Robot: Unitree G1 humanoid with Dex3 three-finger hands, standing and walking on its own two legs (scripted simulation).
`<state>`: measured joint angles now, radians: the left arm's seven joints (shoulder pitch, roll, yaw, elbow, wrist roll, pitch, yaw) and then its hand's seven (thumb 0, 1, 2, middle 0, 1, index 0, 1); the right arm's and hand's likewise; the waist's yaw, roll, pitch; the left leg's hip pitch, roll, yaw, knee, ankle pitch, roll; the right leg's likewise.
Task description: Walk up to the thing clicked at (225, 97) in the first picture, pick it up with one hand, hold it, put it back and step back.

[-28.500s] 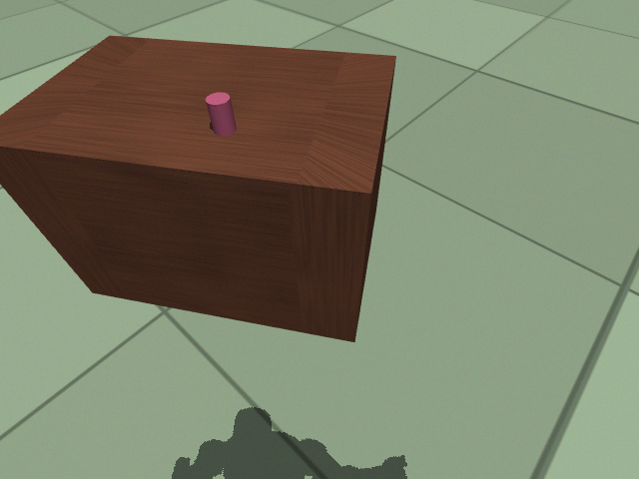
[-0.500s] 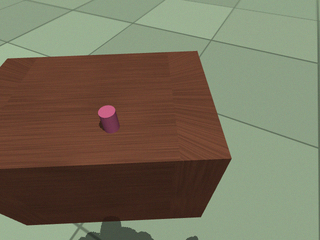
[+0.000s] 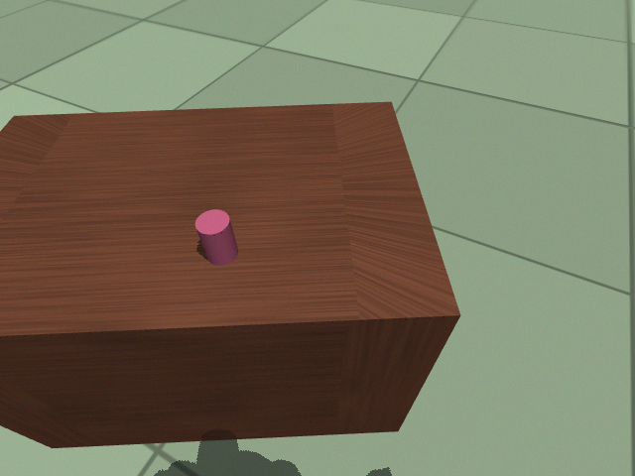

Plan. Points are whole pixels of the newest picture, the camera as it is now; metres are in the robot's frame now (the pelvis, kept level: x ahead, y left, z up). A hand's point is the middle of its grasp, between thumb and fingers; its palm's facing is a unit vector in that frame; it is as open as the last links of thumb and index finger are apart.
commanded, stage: stand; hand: left
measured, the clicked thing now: (217, 238) +0.50 +0.19 -0.04
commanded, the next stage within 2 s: step back in 0.58 s
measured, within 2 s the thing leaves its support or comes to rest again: neither
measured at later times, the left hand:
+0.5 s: hand out of the picture +0.07 +0.26 -0.16, palm faces -0.04 -0.94 -0.34, open 7.4 cm
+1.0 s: hand out of the picture +0.06 +0.30 -0.18, palm faces -0.05 -0.92 -0.39, open 7.4 cm
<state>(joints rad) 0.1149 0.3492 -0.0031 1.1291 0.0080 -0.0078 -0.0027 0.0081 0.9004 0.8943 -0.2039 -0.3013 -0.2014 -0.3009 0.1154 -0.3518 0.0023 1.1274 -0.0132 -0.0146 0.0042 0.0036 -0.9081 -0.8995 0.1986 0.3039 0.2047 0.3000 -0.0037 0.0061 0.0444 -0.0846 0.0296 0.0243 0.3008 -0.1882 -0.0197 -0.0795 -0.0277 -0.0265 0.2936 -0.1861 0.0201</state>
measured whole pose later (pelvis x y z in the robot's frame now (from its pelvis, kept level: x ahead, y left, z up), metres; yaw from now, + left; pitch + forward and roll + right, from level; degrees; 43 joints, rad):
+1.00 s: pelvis -0.07 +0.03 -0.03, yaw +1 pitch -1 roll +0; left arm 0.05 0.41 0.04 0.87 0.02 0.06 0.01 0.01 0.90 0.89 -0.21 -0.30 -0.20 -0.30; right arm 0.14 -0.41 -0.07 0.95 -0.02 0.03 0.01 0.00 -0.91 -0.90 0.20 0.30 0.20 0.30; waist -0.02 -0.04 0.18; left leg -0.25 -0.01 -0.03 0.66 -0.39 0.01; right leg -0.40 -0.08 0.00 0.68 -0.27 0.04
